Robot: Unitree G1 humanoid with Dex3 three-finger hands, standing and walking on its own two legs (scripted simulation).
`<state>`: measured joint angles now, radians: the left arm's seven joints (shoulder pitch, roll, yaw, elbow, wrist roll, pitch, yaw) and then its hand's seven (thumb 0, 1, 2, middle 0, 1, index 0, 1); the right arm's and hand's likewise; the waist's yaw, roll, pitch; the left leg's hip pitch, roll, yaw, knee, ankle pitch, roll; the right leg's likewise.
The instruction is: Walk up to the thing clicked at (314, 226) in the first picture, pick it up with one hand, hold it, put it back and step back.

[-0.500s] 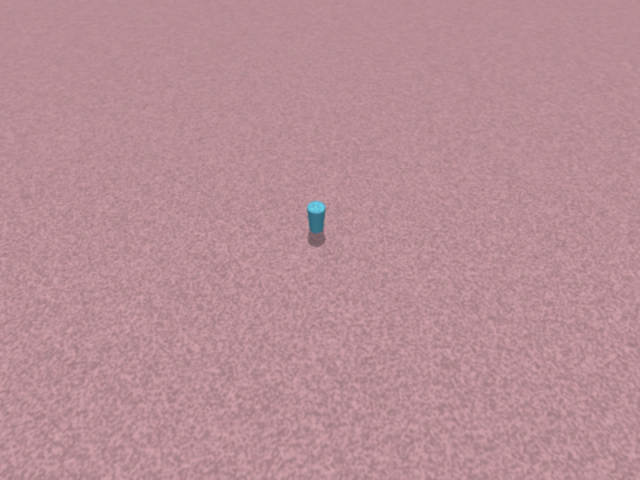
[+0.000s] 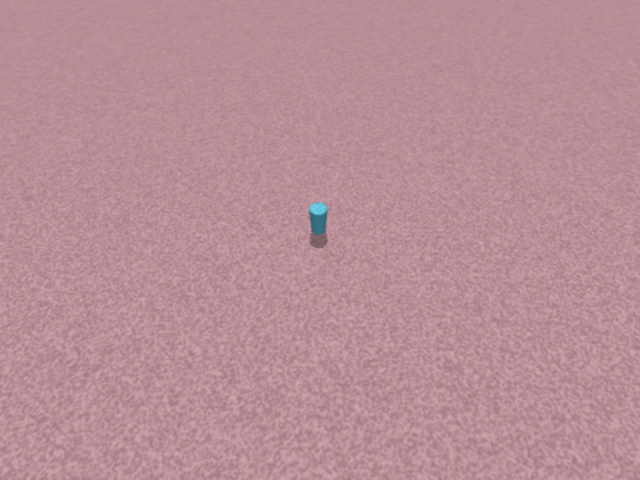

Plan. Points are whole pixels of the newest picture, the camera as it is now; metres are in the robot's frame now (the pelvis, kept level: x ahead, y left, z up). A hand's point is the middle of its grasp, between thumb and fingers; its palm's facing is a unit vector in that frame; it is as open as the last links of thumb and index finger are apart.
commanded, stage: stand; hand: left
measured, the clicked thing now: (318, 219) +1.25 +0.03 -0.72
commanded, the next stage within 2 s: walk up in 0.62 s
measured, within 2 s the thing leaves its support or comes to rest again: neither
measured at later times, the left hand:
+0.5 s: hand out of the picture +0.08 +0.25 -0.16, palm faces -0.01 -0.94 -0.34, open 7.4 cm
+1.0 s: hand out of the picture +0.16 +0.22 -0.15, palm faces -0.07 -0.90 -0.43, open 7.4 cm
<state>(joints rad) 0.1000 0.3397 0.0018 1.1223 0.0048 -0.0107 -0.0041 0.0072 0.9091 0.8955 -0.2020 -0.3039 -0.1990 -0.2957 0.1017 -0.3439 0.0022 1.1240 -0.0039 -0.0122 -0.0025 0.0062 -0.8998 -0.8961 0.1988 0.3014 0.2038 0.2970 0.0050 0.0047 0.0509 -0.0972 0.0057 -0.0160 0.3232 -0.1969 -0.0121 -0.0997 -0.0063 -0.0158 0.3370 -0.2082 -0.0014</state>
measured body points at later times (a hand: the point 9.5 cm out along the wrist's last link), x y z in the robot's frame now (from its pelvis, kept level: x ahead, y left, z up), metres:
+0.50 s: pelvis +0.00 +0.00 +0.00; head +0.01 +0.00 +0.45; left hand +0.08 +0.30 -0.13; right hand +0.08 -0.30 -0.13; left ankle -0.01 +0.13 -0.75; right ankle -0.02 -0.12 -0.75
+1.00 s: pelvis +0.08 -0.07 -0.03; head +0.08 -0.09 +0.42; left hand +0.16 +0.27 -0.12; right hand +0.09 -0.41 -0.15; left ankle +0.01 +0.09 -0.70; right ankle +0.10 -0.19 -0.75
